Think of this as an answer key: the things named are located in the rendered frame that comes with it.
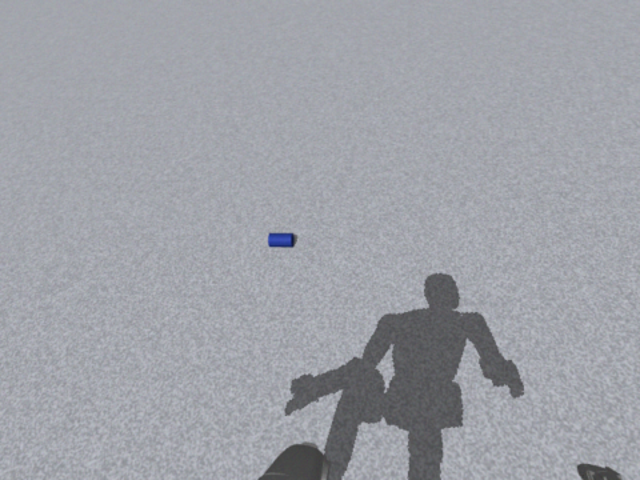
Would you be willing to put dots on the can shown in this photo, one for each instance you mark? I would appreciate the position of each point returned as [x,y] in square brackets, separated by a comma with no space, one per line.
[281,240]

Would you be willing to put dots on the right robot hand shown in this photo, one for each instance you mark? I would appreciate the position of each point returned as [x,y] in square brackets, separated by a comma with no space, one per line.
[593,472]

